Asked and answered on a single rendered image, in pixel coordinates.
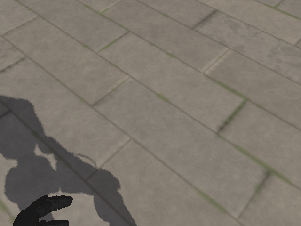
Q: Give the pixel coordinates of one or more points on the left robot hand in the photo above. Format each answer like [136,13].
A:
[42,207]

